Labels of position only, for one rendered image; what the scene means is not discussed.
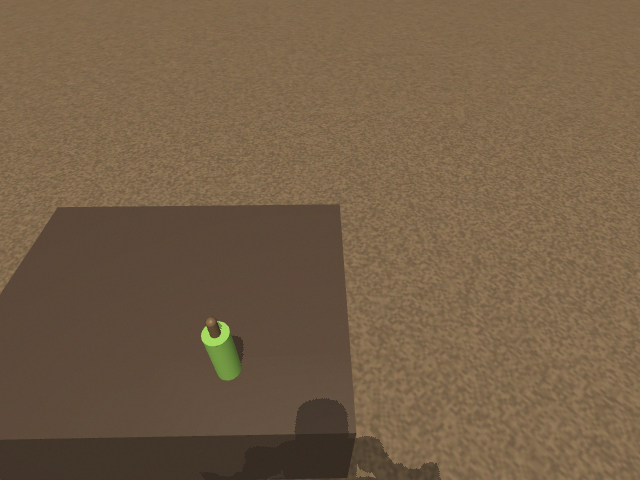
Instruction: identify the bottle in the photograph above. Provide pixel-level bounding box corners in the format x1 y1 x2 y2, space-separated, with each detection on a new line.
201 317 242 381

